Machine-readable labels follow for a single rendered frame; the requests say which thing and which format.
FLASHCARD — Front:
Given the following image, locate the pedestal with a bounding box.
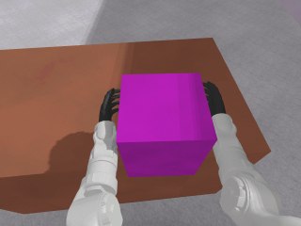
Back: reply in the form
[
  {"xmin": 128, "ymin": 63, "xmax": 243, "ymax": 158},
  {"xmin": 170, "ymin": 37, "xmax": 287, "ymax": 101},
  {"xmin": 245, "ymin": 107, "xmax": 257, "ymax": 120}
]
[{"xmin": 0, "ymin": 38, "xmax": 271, "ymax": 215}]

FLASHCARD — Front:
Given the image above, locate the robot right upper arm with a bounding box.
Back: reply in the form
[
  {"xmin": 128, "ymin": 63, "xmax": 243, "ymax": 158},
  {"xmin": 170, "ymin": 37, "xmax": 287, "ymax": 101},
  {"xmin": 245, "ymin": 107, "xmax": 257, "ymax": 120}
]
[{"xmin": 219, "ymin": 175, "xmax": 301, "ymax": 226}]

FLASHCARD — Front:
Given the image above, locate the robot left upper arm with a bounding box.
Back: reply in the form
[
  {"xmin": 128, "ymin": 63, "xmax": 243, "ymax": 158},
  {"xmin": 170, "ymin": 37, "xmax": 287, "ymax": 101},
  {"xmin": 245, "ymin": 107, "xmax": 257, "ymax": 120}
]
[{"xmin": 67, "ymin": 192, "xmax": 123, "ymax": 226}]

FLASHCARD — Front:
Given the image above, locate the left robot hand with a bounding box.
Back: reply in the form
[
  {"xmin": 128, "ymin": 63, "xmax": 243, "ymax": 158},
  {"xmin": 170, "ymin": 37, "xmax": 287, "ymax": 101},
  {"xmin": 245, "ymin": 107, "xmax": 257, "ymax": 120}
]
[{"xmin": 99, "ymin": 88, "xmax": 120, "ymax": 122}]

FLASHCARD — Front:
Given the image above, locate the right robot hand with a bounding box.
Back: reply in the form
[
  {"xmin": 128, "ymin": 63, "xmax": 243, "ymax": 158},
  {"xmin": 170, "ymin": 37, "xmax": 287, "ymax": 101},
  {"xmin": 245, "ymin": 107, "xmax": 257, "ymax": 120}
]
[{"xmin": 202, "ymin": 81, "xmax": 227, "ymax": 117}]

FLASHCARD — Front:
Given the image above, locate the carton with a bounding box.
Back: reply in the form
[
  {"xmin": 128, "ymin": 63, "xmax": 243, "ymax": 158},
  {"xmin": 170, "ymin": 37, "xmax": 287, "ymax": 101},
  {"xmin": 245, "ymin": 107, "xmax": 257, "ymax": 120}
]
[{"xmin": 116, "ymin": 73, "xmax": 217, "ymax": 177}]

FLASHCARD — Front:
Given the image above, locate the right robot forearm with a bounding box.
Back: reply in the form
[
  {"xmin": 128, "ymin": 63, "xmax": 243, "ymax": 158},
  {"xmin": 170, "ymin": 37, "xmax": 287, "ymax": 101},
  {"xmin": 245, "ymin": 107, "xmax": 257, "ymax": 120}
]
[{"xmin": 212, "ymin": 113, "xmax": 282, "ymax": 214}]

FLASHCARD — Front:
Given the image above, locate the left robot forearm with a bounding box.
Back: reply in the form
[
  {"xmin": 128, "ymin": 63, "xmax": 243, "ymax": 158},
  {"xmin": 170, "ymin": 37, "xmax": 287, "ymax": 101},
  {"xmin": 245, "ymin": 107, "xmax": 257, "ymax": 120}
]
[{"xmin": 66, "ymin": 121, "xmax": 119, "ymax": 226}]

